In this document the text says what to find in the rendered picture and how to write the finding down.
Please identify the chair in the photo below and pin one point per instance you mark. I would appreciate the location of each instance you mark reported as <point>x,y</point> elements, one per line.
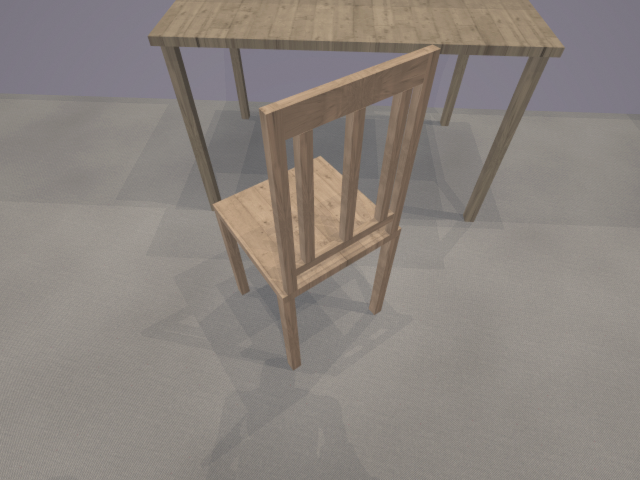
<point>303,225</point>

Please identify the table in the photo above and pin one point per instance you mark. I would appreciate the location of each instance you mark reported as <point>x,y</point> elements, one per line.
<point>458,27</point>

